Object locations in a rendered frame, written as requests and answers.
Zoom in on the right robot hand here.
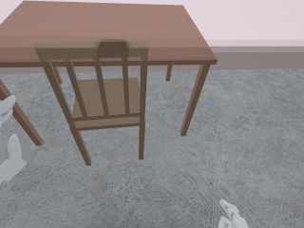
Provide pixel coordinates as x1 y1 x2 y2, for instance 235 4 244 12
218 199 249 228

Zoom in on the chair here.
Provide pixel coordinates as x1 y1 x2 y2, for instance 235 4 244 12
32 38 149 166

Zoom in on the left robot hand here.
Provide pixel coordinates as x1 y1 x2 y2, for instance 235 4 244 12
0 95 27 185

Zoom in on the table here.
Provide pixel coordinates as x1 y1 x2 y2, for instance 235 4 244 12
0 0 218 146

